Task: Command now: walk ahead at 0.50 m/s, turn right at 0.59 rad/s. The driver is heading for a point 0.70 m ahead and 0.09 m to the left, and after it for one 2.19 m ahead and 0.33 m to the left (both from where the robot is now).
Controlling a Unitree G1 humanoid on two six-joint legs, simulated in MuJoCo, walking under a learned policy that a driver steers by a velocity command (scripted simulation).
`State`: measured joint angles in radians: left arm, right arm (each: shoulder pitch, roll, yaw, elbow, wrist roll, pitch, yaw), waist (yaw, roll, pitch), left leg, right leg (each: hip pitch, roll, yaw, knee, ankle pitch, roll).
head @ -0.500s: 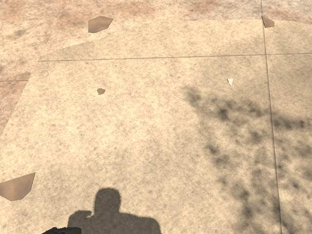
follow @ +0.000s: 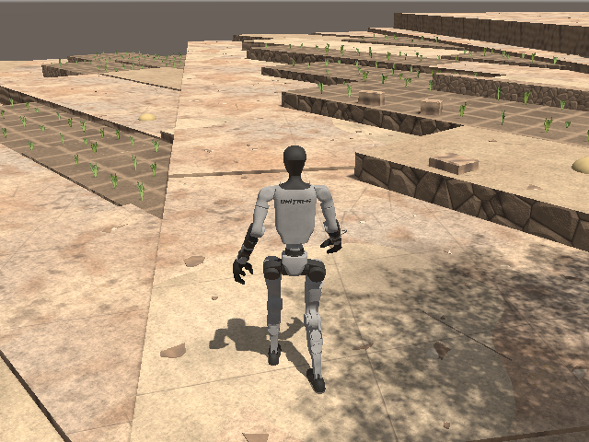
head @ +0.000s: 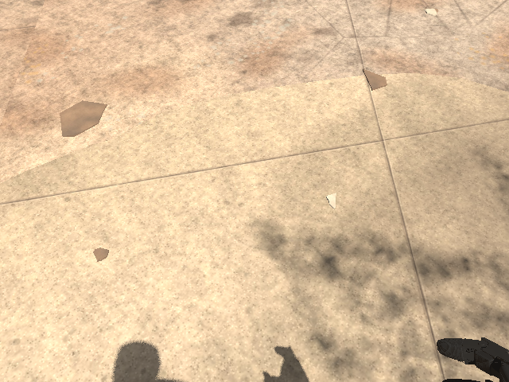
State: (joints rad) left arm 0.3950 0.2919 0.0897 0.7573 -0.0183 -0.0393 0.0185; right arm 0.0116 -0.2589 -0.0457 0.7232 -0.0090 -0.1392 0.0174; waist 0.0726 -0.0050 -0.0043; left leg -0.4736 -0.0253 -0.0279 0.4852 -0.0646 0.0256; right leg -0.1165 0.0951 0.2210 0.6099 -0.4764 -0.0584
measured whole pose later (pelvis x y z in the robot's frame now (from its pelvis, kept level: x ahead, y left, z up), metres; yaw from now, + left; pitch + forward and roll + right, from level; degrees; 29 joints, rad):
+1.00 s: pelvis +0.20 -0.02 +0.02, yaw +6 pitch +2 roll -1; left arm 0.10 0.27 0.09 0.72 -0.01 -0.01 0.03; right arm 0.20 -0.31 -0.08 0.79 0.03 0.04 -0.04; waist -0.04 0.02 0.04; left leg -0.31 -0.01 -0.13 0.52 -0.24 -0.02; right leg -0.35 0.05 0.03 0.65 -0.35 0.04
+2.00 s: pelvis +0.29 +0.04 +0.02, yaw +21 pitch +3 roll +1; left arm 0.17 0.29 0.06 0.74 -0.02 -0.04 -0.04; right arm 0.33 -0.29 -0.07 0.76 0.00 -0.07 0.00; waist -0.05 -0.02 -0.02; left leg 0.04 -0.01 0.08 0.20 -0.29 0.01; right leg -0.60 -0.07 0.01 0.68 -0.09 0.00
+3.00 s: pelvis +0.68 +0.07 +0.01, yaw -6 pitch -1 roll +1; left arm 0.21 0.26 0.03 0.68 0.02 0.05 0.02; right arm 0.16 -0.26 -0.03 0.76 -0.02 -0.01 0.01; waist -0.03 0.02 0.04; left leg -0.33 0.00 0.04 0.52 -0.20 0.00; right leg -0.28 -0.01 0.05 0.57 -0.28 0.01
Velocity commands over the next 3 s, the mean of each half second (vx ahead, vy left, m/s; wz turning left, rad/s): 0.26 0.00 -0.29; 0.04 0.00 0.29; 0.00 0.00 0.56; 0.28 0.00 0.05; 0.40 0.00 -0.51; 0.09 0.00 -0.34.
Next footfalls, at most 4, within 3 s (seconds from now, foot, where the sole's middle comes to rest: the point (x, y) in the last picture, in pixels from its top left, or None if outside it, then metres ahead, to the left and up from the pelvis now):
0.40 right None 0.29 -0.14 -0.76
0.70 left None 0.25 0.11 -0.76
1.04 right None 0.26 -0.14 -0.76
1.48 left None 0.18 0.11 -0.76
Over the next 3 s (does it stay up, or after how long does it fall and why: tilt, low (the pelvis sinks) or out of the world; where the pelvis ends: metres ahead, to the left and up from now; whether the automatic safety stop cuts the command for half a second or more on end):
stays up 0.68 0.07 0.01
